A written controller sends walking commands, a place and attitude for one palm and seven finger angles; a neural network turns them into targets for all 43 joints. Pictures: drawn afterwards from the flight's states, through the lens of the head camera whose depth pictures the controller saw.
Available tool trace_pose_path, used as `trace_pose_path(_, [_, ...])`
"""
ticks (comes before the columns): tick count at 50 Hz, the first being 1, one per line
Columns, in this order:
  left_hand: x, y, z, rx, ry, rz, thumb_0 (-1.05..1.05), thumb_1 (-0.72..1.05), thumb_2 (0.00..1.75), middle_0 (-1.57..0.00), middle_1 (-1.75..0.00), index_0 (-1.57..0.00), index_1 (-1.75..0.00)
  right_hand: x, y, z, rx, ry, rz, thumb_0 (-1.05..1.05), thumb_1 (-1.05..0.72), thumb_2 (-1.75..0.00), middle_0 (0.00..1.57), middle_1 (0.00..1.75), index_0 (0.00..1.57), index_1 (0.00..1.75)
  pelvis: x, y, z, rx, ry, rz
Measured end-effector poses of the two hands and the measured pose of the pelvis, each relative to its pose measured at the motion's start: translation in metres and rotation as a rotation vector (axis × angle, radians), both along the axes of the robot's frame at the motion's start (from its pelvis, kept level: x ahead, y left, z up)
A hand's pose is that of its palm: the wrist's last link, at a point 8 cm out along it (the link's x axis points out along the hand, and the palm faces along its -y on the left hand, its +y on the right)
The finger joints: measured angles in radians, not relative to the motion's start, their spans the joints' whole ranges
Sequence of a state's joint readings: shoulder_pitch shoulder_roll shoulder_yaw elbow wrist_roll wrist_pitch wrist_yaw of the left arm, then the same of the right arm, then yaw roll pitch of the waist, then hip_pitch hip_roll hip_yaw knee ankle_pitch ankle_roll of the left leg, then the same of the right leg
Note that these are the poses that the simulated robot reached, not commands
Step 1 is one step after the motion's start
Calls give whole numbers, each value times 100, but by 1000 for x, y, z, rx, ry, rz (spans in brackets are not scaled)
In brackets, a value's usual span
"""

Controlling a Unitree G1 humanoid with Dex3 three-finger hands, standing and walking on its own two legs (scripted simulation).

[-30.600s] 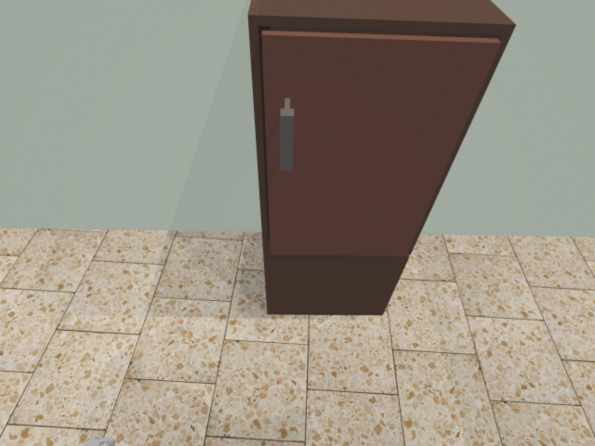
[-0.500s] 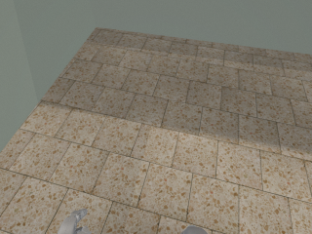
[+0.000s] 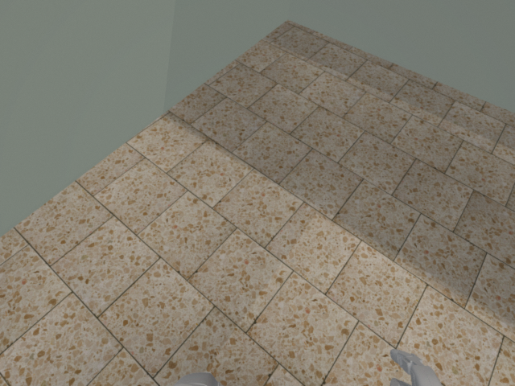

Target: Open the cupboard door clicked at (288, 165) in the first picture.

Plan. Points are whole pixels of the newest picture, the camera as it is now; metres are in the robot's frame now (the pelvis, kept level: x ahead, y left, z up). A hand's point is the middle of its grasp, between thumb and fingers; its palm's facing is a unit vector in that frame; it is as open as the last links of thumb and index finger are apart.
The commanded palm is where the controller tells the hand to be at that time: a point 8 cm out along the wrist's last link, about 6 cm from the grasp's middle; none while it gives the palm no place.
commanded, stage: turn to face it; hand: left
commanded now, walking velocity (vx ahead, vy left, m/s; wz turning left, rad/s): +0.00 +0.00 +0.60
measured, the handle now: out of the picture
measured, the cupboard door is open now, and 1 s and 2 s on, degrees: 42 42 42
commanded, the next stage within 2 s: none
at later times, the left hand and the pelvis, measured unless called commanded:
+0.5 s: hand out of the picture +0.10 +0.16 -0.13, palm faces +0.26 -0.93 -0.27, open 7.3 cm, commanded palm none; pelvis +0.04 -0.05 +0.02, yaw +16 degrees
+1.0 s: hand out of the picture -0.02 +0.19 -0.15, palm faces +0.58 -0.78 -0.25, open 7.3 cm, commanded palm none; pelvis +0.05 -0.03 +0.02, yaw +34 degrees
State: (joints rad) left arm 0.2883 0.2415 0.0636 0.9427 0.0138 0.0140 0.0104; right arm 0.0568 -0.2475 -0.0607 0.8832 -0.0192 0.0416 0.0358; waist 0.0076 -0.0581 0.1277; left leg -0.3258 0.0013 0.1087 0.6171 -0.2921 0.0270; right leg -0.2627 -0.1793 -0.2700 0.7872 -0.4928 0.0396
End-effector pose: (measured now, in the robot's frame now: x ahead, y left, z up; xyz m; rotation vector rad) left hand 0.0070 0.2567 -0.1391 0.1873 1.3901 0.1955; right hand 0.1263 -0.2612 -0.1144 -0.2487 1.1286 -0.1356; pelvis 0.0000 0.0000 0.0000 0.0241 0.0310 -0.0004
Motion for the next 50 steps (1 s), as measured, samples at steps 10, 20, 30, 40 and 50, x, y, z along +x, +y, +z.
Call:
trace_pose_path(10, [37, 9, 20, 26, -106, 91, 1, 91, 89, -20, -30, -20, -29, 23, 19, 11, 2, 23, 97, 1, -90, -90, 20, 30, 20, 30, 15, -4, 16, -21, 1, 93])
trace_pose_path(20, [86, -34, 36, 76, -275, 105, 0, 91, 89, -20, -30, -20, -30, 27, -13, -23, 68, 114, 114, 1, -90, -90, 21, 30, 20, 30, 34, -44, 6, -1, -3, 211])
trace_pose_path(30, [38, -71, 39, 46, -208, 277, 0, 92, 89, -20, -30, -21, -30, 66, -16, -8, 56, 167, 242, 1, -90, -90, 20, 30, 20, 30, 47, -60, 21, 26, -18, 365])
trace_pose_path(40, [-53, -53, 2, 20, -92, 489, 0, 92, 89, -20, -30, -21, -30, 135, 52, -3, 13, 42, 472, 1, -90, -90, 20, 30, 20, 30, 46, -36, 1, -8, -20, 505])
trace_pose_path(50, [-57, -29, 18, 48, -120, 582, 1, 92, 89, -20, -30, -20, -29, 140, 79, 12, -15, 38, 569, 1, -90, -90, 20, 30, 20, 30, 46, -27, 16, -26, -19, 591])
